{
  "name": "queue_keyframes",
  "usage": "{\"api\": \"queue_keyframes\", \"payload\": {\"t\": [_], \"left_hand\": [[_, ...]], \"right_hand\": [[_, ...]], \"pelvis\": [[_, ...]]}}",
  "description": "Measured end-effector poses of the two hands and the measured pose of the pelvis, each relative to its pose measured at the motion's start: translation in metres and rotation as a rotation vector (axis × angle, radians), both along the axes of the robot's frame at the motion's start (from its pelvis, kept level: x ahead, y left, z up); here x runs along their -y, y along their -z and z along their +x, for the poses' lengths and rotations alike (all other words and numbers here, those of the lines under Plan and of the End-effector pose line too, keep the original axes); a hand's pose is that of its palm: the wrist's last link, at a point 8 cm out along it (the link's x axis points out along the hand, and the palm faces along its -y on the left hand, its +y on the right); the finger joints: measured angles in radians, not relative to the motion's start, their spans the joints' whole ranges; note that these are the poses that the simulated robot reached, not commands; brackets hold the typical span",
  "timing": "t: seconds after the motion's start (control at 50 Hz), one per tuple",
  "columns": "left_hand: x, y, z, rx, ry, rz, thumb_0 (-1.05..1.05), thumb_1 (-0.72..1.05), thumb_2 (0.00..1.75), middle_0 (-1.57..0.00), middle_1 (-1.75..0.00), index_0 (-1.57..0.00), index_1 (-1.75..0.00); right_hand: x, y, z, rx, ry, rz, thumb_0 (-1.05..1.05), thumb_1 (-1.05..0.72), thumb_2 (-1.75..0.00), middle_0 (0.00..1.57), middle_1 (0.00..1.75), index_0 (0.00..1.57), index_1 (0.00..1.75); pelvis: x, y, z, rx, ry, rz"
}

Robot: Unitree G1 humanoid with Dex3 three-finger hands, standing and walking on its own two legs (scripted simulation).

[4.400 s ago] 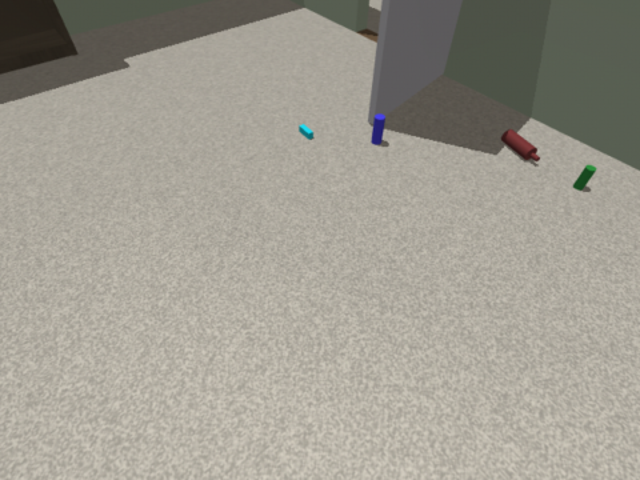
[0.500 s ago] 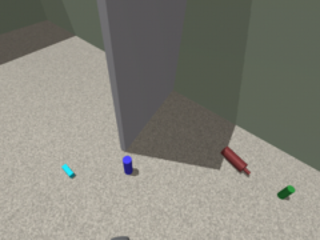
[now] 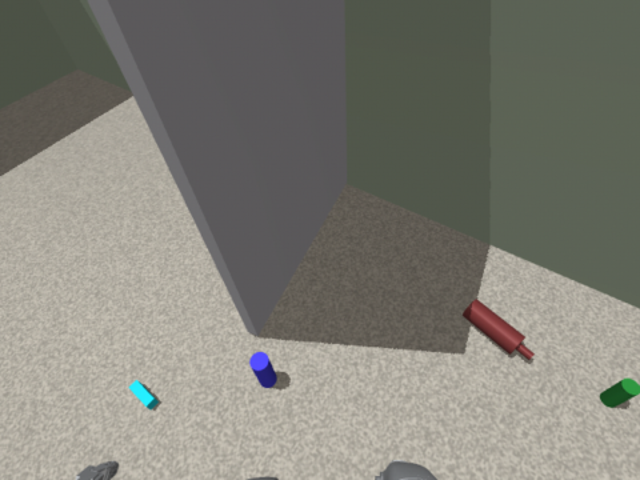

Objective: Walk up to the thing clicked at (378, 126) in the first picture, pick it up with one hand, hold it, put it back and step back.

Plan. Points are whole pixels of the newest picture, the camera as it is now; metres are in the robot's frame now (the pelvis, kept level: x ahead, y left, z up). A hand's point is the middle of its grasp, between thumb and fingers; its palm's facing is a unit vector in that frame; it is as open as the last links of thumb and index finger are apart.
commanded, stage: walk up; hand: left
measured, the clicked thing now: (263, 370) +0.49 +0.23 -0.68
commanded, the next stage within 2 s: stand in 1.96 s
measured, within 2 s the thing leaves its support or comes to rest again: neither
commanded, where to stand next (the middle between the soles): +0.13 +0.02 m, yaw +0 degrees
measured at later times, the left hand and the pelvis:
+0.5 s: hand out of the picture +0.11 +0.29 -0.16, palm faces -0.01 -0.95 -0.31, open 7.4 cm; pelvis +0.03 +0.04 +0.00, yaw +1 degrees
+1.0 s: hand out of the picture +0.11 +0.29 -0.13, palm faces +0.02 -0.94 -0.35, open 7.4 cm; pelvis +0.06 +0.03 +0.02, yaw +1 degrees
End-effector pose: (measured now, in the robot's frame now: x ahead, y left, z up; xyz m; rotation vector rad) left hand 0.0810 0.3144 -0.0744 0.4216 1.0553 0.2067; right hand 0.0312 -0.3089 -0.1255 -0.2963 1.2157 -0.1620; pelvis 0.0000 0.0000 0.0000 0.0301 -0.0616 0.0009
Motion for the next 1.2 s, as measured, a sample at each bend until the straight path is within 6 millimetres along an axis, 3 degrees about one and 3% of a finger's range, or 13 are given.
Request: {"api": "queue_keyframes", "payload": {"t": [0.08, 0.16, 0.32, 0.42, 0.54, 0.7, 0.8, 0.9, 1.2], "left_hand": [[0.005, -0.011, 0.006, -0.003, -0.015, 0.006, 0.0, 0.9, 0.9, -0.21, -0.3, -0.21, -0.3], [0.001, -0.01, 0.009, -0.036, -0.016, 0.012, 0.0, 0.9, 0.9, -0.21, -0.3, -0.21, -0.3], [-0.02, 0.032, 0.025, -0.058, -0.045, -0.044, 0.0, 0.9, 0.9, -0.21, -0.3, -0.21, -0.3], [-0.02, 0.05, 0.03, -0.078, -0.063, -0.108, 0.0, 0.9, 0.9, -0.2, -0.3, -0.21, -0.3], [-0.02, 0.053, 0.013, -0.132, -0.082, -0.13, 0.0, 0.9, 0.9, -0.2, -0.3, -0.21, -0.3], [-0.023, 0.037, -0.017, -0.195, -0.143, -0.098, 0.0, 0.9, 0.9, -0.2, -0.3, -0.21, -0.3], [-0.024, 0.027, -0.021, -0.222, -0.161, -0.076, 0.0, 0.9, 0.9, -0.2, -0.3, -0.21, -0.3], [-0.021, 0.021, -0.006, -0.213, -0.155, -0.072, 0.01, 0.9, 0.9, -0.2, -0.3, -0.21, -0.3], [-0.006, 0.022, 0.072, -0.102, -0.074, -0.12, 0.0, 0.9, 0.9, -0.2, -0.3, -0.21, -0.3]], "right_hand": [[-0.001, -0.005, 0.031, 0.023, -0.018, 0.014, 0.01, -0.91, -0.9, 0.2, 0.3, 0.2, 0.3], [-0.001, -0.01, 0.053, 0.043, -0.019, 0.0, 0.01, -0.91, -0.9, 0.2, 0.3, 0.2, 0.3], [-0.017, -0.011, 0.069, 0.019, -0.005, -0.076, 0.01, -0.91, -0.9, 0.2, 0.3, 0.2, 0.3], [-0.035, -0.024, 0.073, 0.017, -0.022, -0.088, 0.01, -0.91, -0.9, 0.2, 0.3, 0.2, 0.3], [-0.047, -0.029, 0.095, 0.063, -0.039, -0.074, 0.01, -0.91, -0.9, 0.2, 0.3, 0.2, 0.3], [-0.056, -0.027, 0.125, 0.092, -0.073, -0.014, 0.01, -0.91, -0.9, 0.2, 0.3, 0.2, 0.3], [-0.055, -0.024, 0.132, 0.083, -0.071, 0.009, 0.01, -0.91, -0.9, 0.2, 0.3, 0.2, 0.3], [-0.05, -0.022, 0.129, 0.047, -0.049, 0.011, 0.01, -0.91, -0.9, 0.2, 0.3, 0.2, 0.3], [-0.039, -0.031, 0.104, -0.018, 0.03, -0.033, 0.01, -0.91, -0.9, 0.2, 0.3, 0.2, 0.3]], "pelvis": [[0.001, -0.009, 0.014, 0.0, 0.004, 0.008], [-0.003, -0.011, 0.024, -0.004, 0.01, -0.002], [-0.023, 0.006, 0.035, -0.003, -0.009, -0.03], [-0.033, 0.003, 0.034, -0.005, -0.007, -0.038], [-0.036, -0.002, 0.032, 0.002, -0.009, -0.057], [-0.032, -0.011, 0.038, -0.009, -0.02, -0.053], [-0.03, -0.015, 0.044, -0.016, -0.022, -0.047], [-0.028, -0.019, 0.051, -0.019, -0.021, -0.041], [-0.03, -0.023, 0.063, -0.019, -0.014, -0.036]]}}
